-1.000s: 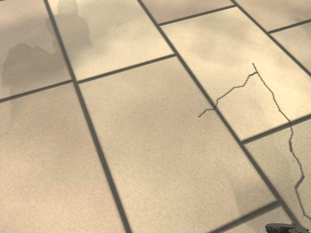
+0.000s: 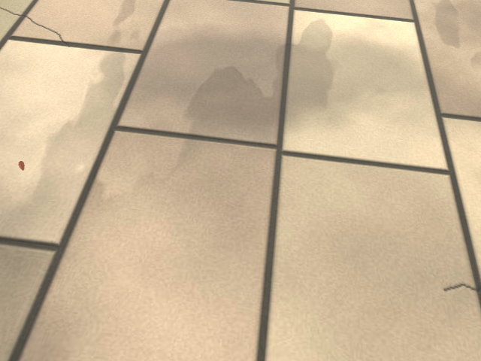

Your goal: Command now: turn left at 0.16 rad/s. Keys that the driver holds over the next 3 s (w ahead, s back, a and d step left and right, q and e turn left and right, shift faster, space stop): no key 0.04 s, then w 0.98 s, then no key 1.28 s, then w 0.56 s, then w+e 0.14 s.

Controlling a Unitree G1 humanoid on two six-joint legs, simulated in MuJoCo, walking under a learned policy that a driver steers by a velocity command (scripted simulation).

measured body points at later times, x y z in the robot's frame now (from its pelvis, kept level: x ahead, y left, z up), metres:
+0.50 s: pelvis +0.09 -0.04 +0.01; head +0.10 -0.06 +0.46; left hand +0.16 +0.24 -0.10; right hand +0.19 -0.31 -0.12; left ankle +0.05 +0.10 -0.67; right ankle +0.06 -0.13 -0.74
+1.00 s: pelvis +0.35 +0.02 +0.00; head +0.39 +0.03 +0.45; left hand +0.41 +0.30 -0.13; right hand +0.50 -0.24 -0.10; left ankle +0.41 +0.11 -0.74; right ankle +0.25 -0.13 -0.64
